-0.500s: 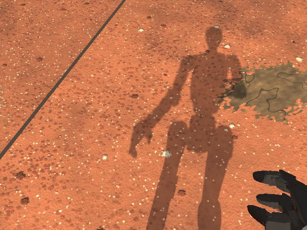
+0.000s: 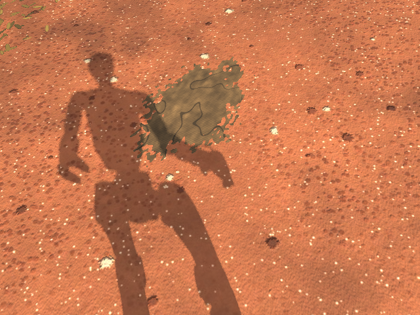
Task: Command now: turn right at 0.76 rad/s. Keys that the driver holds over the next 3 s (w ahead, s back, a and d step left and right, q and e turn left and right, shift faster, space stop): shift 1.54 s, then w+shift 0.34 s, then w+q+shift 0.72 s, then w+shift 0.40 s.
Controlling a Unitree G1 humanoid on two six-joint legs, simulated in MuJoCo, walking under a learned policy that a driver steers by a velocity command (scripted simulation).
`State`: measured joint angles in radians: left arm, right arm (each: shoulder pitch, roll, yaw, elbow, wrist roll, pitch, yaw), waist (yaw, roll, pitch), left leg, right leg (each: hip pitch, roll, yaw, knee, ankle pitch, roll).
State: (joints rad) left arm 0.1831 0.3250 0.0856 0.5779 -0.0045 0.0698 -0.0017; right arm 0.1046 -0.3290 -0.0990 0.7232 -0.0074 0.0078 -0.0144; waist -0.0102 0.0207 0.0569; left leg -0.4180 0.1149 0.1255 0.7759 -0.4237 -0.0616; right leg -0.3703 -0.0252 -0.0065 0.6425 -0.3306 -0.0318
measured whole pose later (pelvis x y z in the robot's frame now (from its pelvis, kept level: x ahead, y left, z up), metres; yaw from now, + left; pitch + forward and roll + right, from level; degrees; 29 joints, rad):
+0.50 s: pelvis +0.03 +0.01 +0.01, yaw -8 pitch +0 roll +0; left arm 0.17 0.25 0.03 0.68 0.02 0.03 0.01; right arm 0.17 -0.23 -0.04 0.74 -0.02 -0.01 0.00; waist 0.01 -0.04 0.01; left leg -0.25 0.00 0.01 0.54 -0.29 0.00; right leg -0.28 0.04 0.09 0.55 -0.28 0.00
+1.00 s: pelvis +0.04 +0.03 +0.01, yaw -8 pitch -1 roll +0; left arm 0.22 0.22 0.05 0.80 0.01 0.02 0.04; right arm 0.17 -0.22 -0.02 0.81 -0.01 -0.02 -0.01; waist 0.00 -0.01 0.03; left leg -0.21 -0.01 0.01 0.53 -0.30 0.02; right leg -0.22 0.03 0.10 0.53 -0.28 0.02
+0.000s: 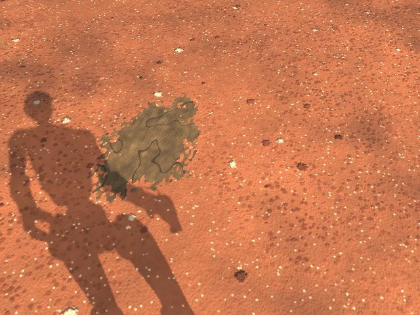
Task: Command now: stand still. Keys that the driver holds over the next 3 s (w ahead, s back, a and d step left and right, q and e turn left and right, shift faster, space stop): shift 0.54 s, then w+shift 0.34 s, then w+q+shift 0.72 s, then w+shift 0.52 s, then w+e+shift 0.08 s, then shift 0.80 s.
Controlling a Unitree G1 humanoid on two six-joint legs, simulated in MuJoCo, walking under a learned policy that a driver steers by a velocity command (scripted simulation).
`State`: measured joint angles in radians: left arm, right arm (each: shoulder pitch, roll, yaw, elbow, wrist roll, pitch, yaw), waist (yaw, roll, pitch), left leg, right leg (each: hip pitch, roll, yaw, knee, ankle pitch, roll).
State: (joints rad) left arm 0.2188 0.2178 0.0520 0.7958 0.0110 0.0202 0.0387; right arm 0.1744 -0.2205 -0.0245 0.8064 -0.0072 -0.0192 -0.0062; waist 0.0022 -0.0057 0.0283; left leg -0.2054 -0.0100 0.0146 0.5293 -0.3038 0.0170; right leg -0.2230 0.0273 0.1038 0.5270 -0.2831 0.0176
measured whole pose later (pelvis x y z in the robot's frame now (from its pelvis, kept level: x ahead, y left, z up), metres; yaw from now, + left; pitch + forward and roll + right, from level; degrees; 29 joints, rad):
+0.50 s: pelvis +0.00 +0.01 +0.00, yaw +0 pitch -2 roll +0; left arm 0.22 0.22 0.06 1.01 0.00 0.02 0.06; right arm 0.20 -0.22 -0.02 0.99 0.00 -0.02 -0.02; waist 0.00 -0.01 0.04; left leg -0.17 -0.03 0.02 0.47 -0.27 0.04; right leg -0.18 0.00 0.11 0.45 -0.25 0.04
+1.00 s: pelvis +0.12 -0.07 +0.00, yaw +2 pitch +2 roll +0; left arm 0.29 0.21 0.05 0.98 0.04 -0.09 -0.01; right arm 0.25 -0.26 -0.06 0.93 -0.03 -0.06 0.04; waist 0.01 0.05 -0.04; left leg -0.50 0.02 -0.06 1.15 -0.25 0.11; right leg -0.22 0.00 -0.13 0.46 -0.28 -0.04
